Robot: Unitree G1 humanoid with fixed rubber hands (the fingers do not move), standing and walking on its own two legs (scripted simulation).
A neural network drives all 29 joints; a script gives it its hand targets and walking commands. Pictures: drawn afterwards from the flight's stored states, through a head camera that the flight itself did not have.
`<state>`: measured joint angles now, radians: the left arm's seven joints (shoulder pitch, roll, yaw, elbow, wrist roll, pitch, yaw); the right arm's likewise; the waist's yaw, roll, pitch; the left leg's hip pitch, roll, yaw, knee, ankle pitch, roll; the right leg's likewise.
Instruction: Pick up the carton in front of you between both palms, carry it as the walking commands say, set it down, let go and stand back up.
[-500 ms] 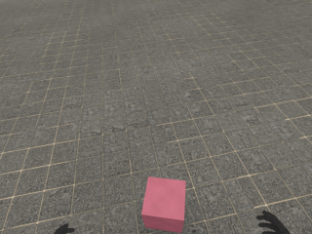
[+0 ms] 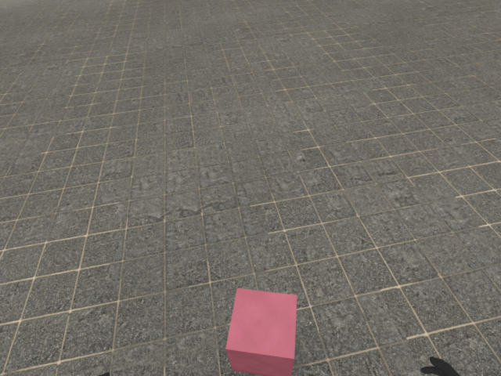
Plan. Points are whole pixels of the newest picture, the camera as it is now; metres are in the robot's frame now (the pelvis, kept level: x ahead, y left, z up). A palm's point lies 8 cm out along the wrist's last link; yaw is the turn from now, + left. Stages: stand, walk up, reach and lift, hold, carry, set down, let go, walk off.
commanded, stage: stand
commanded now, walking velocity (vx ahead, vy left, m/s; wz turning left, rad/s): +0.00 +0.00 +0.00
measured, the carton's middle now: (263, 334) +0.42 +0.01 -0.65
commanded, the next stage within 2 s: none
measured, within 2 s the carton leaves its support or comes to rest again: neither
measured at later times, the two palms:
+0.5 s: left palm out of the picture +0.08 +0.30 -0.09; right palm out of the picture +0.08 -0.31 -0.10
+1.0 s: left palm out of the picture +0.07 +0.31 -0.10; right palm out of the picture +0.07 -0.31 -0.10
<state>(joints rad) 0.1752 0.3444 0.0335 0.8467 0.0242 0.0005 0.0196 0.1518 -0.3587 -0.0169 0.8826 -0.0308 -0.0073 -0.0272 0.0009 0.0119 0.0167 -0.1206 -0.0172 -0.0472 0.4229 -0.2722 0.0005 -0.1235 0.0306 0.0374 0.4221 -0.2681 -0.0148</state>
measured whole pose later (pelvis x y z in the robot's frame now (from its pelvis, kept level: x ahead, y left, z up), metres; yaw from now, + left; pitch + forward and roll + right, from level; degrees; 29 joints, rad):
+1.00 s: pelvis -0.02 +0.00 +0.01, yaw +0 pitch -3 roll +0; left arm 0.13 0.39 0.01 1.02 0.01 -0.01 0.01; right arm 0.12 -0.39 0.00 1.03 -0.02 -0.01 -0.01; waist 0.00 0.01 0.03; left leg -0.09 -0.02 -0.05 0.34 -0.20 0.00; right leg -0.10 0.02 0.04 0.34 -0.19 -0.01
